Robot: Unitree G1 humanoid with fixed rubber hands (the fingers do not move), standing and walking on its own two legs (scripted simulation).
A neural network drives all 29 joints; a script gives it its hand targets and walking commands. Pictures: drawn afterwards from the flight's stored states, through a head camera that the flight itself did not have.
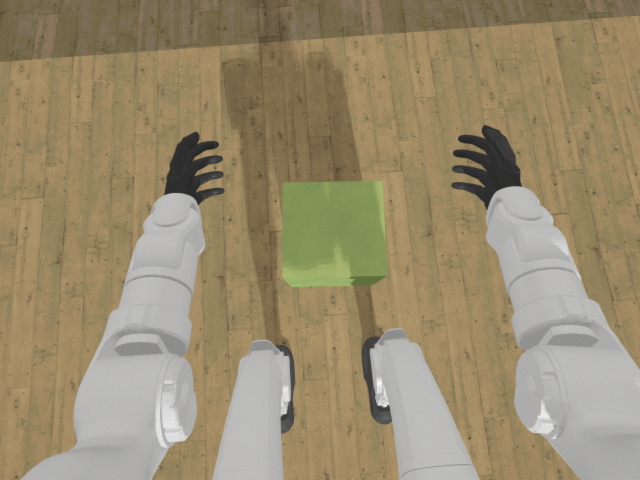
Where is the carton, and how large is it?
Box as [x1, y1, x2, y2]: [282, 181, 386, 286]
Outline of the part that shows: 382,181 283,182 282,277 291,286 371,285 386,276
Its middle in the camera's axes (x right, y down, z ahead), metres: +0.03 +0.00 +0.92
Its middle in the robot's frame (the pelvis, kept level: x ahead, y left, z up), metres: +0.47 -0.03 -0.52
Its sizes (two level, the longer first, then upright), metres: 0.210 0.200 0.250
